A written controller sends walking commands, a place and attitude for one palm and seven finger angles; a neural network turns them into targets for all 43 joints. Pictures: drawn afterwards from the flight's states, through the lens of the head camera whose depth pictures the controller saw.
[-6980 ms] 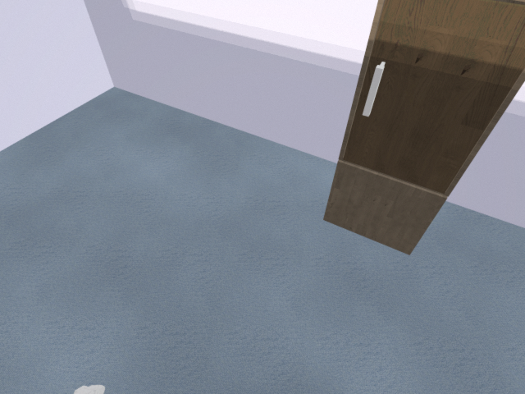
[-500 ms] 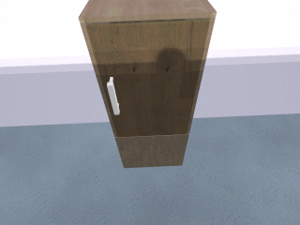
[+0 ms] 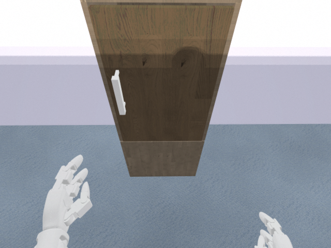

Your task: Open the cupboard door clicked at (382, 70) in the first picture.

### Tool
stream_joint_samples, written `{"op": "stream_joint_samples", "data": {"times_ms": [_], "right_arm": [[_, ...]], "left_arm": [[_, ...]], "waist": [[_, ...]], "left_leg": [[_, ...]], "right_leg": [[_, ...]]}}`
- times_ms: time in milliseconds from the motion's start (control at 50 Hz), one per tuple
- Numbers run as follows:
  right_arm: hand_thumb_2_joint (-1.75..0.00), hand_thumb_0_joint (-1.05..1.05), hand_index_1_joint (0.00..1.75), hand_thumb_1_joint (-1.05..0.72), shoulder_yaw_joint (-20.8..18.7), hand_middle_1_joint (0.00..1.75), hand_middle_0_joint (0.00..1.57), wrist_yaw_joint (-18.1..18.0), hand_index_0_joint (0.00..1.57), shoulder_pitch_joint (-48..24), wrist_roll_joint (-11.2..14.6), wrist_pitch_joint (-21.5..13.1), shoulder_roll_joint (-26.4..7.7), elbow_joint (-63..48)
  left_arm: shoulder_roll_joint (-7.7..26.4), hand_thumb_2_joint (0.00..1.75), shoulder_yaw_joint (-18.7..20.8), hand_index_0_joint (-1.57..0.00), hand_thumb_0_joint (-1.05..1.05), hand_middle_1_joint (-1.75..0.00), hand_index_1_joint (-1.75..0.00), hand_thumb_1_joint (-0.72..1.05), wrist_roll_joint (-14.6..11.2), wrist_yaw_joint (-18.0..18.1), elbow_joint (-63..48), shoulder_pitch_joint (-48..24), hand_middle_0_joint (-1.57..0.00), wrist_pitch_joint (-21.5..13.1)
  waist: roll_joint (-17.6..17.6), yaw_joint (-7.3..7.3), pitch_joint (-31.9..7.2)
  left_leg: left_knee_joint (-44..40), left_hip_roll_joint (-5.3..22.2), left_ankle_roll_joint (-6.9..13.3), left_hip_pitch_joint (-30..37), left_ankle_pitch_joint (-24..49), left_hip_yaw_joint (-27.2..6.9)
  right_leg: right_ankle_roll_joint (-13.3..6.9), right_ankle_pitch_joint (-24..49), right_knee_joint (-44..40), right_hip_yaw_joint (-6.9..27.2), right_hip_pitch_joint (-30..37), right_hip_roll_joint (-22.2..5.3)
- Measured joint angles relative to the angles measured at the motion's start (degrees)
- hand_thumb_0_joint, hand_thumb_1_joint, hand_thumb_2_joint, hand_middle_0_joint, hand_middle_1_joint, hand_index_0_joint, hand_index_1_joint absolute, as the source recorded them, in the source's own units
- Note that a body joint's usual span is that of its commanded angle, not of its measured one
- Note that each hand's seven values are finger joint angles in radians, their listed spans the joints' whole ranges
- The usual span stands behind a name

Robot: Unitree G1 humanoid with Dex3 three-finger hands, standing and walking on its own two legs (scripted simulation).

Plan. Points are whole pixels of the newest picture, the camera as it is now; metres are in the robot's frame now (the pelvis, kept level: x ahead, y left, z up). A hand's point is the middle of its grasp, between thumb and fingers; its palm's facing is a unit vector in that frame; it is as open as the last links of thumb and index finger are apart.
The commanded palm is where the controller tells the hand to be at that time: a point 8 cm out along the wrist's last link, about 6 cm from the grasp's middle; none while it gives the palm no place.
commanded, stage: raise the hand with hooked fingers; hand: left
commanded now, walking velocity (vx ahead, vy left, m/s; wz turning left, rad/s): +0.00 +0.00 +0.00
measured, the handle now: (120, 93) +0.60 +0.19 +0.01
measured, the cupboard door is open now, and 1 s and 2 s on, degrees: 0 0 0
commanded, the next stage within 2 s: move the hooked fingers beside the handle in 1.86 s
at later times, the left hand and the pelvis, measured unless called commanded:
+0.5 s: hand (81, 213) +0.21 +0.21 -0.02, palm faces +0.00 -1.00 -0.04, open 10.5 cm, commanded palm +0.18 +0.27 -0.01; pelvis -0.03 +0.00 -0.06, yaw +0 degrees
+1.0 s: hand (59, 197) +0.23 +0.27 +0.00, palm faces +0.06 -1.00 -0.05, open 13.3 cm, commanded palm +0.21 +0.32 +0.01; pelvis -0.02 +0.02 -0.04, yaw +0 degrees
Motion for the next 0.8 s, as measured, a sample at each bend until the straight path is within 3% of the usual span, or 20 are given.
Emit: {"op": "stream_joint_samples", "data": {"times_ms": [40, 60, 100, 140, 220, 280, 340, 440, 520, 640, 800], "right_arm": [[-0.90, 0.01, 0.30, -0.91, -0.90, 0.30, 0.20, 1.17, 0.20, -2.40, -0.13, -0.76, -0.60, -3.82], [-0.90, 0.01, 0.30, -0.91, -1.25, 0.30, 0.20, 1.56, 0.20, -3.47, -0.05, -0.75, -0.96, -5.71], [-0.90, 0.01, 0.30, -0.91, -1.69, 0.30, 0.20, 1.72, 0.20, -5.15, 0.36, 0.11, -1.51, -9.18], [-0.90, 0.01, 0.30, -0.91, -1.78, 0.30, 0.20, 1.30, 0.20, -6.14, 0.76, 1.19, -1.90, -12.07], [-0.90, 0.01, 0.30, -0.91, -0.97, 0.30, 0.20, 0.37, 0.20, -6.54, 0.69, 2.36, -1.13, -14.55], [-0.90, 0.01, 0.30, -0.91, 0.80, 0.30, 0.20, -0.19, 0.20, -5.78, 0.18, 2.66, 0.18, -13.77], [-0.90, 0.01, 0.30, -0.91, 2.89, 0.30, 0.20, -0.51, 0.20, -4.90, 0.19, 2.78, 1.59, -11.47], [-0.90, 0.01, 0.30, -0.91, 5.25, 0.30, 0.20, -0.97, 0.20, -2.34, 1.03, 4.01, 3.72, -8.60], [-0.90, 0.01, 0.30, -0.91, 5.36, 0.30, 0.20, -1.18, 0.20, 0.76, 1.26, 4.47, 3.99, -7.90], [-0.90, 0.01, 0.30, -0.91, 3.76, 0.30, 0.20, -1.43, 0.20, 3.97, 1.24, 3.77, 1.37, -7.30], [-0.90, 0.01, 0.30, -0.91, 2.42, 0.30, 0.20, -1.87, 0.20, 3.23, 1.48, 3.22, -1.73, -8.21]], "left_arm": [[0.07, 0.84, 1.13, -0.21, 0.02, -0.39, -0.39, 0.78, -1.66, -7.05, 0.30, -1.26, -0.20, -7.87], [0.24, 0.83, 1.58, -0.21, 0.02, -0.40, -0.41, 0.76, -2.31, -10.31, 0.50, -1.46, -0.20, -10.20], [0.70, 0.82, 2.29, -0.22, 0.01, -0.43, -0.43, 0.71, -3.61, -14.98, 0.32, -0.75, -0.21, -10.59], [0.94, 0.80, 2.76, -0.22, 0.01, -0.46, -0.46, 0.66, -4.69, -16.71, -0.45, 0.97, -0.22, -7.50], [1.22, 0.76, 4.23, -0.23, 0.02, -0.52, -0.52, 0.56, -4.60, -14.16, -4.60, 5.22, -0.22, -3.05], [2.11, 0.73, 4.72, -0.23, 0.02, -0.56, -0.57, 0.49, -4.04, -12.50, -9.16, 6.27, -0.23, -3.63], [3.28, 0.70, 4.64, -0.24, 0.02, -0.61, -0.61, 0.42, -4.42, -13.53, -11.21, 3.73, -0.23, -4.09], [5.60, 0.65, 5.29, -0.25, 0.02, -0.68, -0.68, 0.30, -5.63, -16.20, -8.84, -2.31, -0.24, 1.19], [6.27, 0.61, 7.06, -0.25, 0.01, -0.74, -0.74, 0.21, -6.51, -15.24, -6.66, -3.48, -0.25, 4.67], [6.39, 0.55, 9.12, -0.26, 0.01, -0.83, -0.83, 0.07, -6.87, -13.58, -4.53, -3.18, -0.26, 1.69], [7.40, 0.47, 9.46, -0.28, 0.01, -0.95, -0.95, -0.12, -6.98, -15.24, -2.22, -5.02, -0.27, 0.11]], "waist": [[-1.00, 0.39, -1.42], [-1.46, 0.72, -1.84], [-2.28, 1.42, -2.33], [-2.42, 2.17, -2.45], [-1.62, 3.45, -2.24], [-0.79, 4.08, -1.87], [0.40, 4.07, -1.44], [1.90, 2.62, -0.98], [2.23, 0.96, -1.01], [1.87, -0.19, -1.44], [0.87, -0.23, -0.99]], "left_leg": [[6.61, 0.53, -0.36, -6.47, -2.61, 0.20], [9.72, 0.67, -0.78, -9.29, -3.64, 0.08], [15.09, 0.90, -0.70, -13.72, -6.06, 0.02], [19.04, 0.98, -1.01, -16.81, -7.56, -0.65], [24.05, 1.56, -1.27, -20.56, -9.67, -2.59], [26.01, 1.88, -1.31, -22.47, -10.13, -4.21], [26.99, 2.00, -1.37, -24.04, -9.93, -5.43], [25.94, 2.09, -1.07, -24.56, -8.73, -5.22], [23.16, 2.08, -0.50, -22.91, -7.53, -3.78], [20.56, 1.74, 0.32, -21.12, -6.65, -2.43], [19.81, 1.19, 1.18, -19.98, -6.68, -1.98]], "right_leg": [[-0.46, -2.41, 6.64, 0.37, -6.67, 0.25], [-0.58, -3.62, 9.81, 0.54, -9.58, 0.36], [-0.87, -5.80, 15.17, 0.66, -14.09, 0.44], [-1.09, -7.39, 18.84, 0.27, -16.89, 0.49], [-1.47, -9.03, 22.20, -1.51, -19.33, 0.96], [-1.66, -9.19, 22.85, -3.05, -20.15, 1.32], [-1.76, -8.76, 22.79, -4.20, -20.86, 1.50], [-1.46, -7.24, 21.34, -4.01, -21.32, 1.64], [-0.87, -5.78, 18.94, -2.66, -20.34, 1.64], [-0.06, -4.62, 16.53, -1.40, -18.97, 1.37], [0.74, -4.36, 15.38, -0.98, -17.64, 0.88]]}}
